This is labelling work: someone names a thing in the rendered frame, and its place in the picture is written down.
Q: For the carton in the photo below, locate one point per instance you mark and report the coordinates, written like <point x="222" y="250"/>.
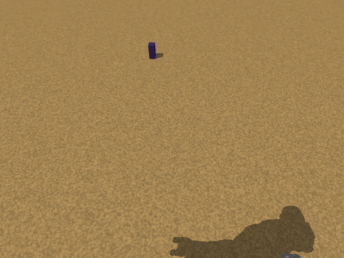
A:
<point x="152" y="52"/>

